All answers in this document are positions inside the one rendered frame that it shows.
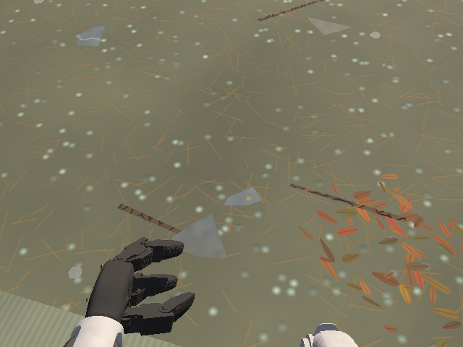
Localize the left robot forearm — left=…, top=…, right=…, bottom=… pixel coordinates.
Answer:
left=63, top=316, right=124, bottom=347

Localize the right robot shin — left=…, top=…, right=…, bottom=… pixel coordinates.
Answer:
left=313, top=323, right=338, bottom=336

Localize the robot left hand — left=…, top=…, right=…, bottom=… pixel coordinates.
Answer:
left=85, top=237, right=195, bottom=336

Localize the robot right thigh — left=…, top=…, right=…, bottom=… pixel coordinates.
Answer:
left=300, top=330, right=358, bottom=347

